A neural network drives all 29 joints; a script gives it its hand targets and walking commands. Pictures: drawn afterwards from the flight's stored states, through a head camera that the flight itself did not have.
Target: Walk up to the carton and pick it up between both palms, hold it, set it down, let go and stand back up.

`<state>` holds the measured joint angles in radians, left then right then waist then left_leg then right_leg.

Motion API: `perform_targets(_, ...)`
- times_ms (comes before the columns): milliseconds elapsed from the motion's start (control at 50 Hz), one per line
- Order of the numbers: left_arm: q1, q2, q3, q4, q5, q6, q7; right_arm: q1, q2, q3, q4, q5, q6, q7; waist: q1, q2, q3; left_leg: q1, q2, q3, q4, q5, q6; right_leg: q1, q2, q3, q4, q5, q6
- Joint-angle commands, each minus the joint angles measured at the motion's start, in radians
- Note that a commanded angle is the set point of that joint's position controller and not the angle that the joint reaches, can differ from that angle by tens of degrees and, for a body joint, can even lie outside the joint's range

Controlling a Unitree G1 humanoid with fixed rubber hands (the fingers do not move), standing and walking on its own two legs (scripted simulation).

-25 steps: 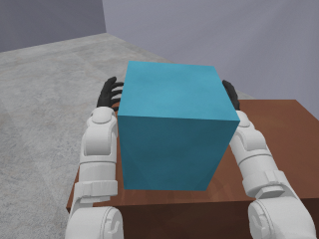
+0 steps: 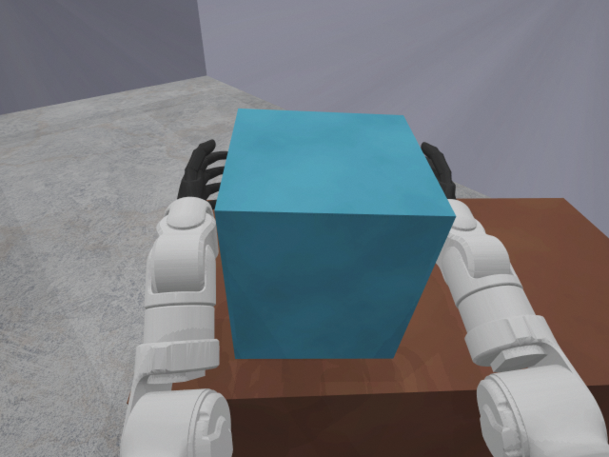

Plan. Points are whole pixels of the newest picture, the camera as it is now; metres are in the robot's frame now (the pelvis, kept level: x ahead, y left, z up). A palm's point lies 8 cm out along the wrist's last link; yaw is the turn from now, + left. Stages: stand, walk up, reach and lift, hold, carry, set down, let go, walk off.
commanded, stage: hold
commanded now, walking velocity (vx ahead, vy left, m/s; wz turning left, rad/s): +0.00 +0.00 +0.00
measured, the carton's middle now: (318, 238) +0.35 +0.00 +0.18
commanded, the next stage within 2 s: none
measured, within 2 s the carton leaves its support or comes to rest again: neither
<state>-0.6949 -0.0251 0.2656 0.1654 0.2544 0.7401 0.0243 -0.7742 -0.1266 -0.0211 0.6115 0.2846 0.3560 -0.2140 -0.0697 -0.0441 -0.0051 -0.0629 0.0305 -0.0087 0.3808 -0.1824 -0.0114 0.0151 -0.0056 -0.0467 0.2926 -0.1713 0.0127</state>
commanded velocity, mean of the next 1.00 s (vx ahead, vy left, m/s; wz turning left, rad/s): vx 0.00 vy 0.00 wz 0.00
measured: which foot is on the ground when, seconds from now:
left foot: down 0.00-1.00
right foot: down 0.00-1.00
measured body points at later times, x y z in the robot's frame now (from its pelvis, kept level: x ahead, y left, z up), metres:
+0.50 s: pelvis +0.00 +0.00 +0.00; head -0.07 +0.03 +0.44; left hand +0.37 +0.15 +0.24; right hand +0.38 -0.15 +0.23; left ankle +0.03 +0.12 -0.75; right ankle +0.00 -0.13 -0.75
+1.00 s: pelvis +0.00 +0.00 +0.00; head -0.07 +0.02 +0.44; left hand +0.37 +0.15 +0.24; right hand +0.39 -0.15 +0.23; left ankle +0.03 +0.12 -0.75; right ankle +0.00 -0.13 -0.75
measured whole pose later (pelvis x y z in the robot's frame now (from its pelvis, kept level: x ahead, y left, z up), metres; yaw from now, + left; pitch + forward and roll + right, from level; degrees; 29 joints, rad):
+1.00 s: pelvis +0.00 +0.00 +0.00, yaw +0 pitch -8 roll -1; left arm -0.72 -0.02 0.29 0.17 0.26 0.80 0.01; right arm -0.82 -0.13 -0.04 0.62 0.30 0.44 -0.22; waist -0.07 -0.04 -0.03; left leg -0.06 0.03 -0.02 0.38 -0.18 -0.01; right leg 0.02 0.00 -0.04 0.30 -0.18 0.01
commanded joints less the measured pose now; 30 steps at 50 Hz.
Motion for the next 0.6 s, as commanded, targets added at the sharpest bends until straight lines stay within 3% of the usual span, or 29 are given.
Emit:
perform_targets(0,-0.688,-0.559,-0.490,-0.121,-0.136,-0.023,-0.127,-0.905,0.673,0.407,-0.390,0.121,-0.012,0.072,0.008,0.059,-0.436,0.174,-0.075,0.018,-0.010,0.358,-0.014,0.048,0.085,-0.003,-0.027,0.229,0.039)
perform_targets(120,-0.731,-0.568,-0.479,-0.081,-0.127,0.009,-0.147,-0.923,0.668,0.332,-0.336,0.089,0.028,0.082,-0.012,0.071,-0.342,0.110,-0.065,0.027,-0.057,0.217,-0.013,0.011,0.078,-0.001,-0.046,0.092,0.028)
perform_targets(300,-0.769,-0.570,-0.449,-0.032,-0.129,0.003,-0.149,-0.957,0.675,0.312,-0.286,0.093,0.044,0.089,-0.008,0.076,-0.366,0.095,-0.066,0.022,-0.057,0.204,-0.015,0.013,0.082,0.000,-0.040,0.096,0.026)
perform_targets(580,-0.787,-0.570,-0.444,-0.027,-0.141,-0.011,-0.138,-0.982,0.702,0.343,-0.311,0.122,0.042,0.085,0.008,0.058,-0.413,0.110,-0.074,0.019,-0.040,0.236,-0.005,0.010,0.085,0.005,-0.038,0.133,0.034)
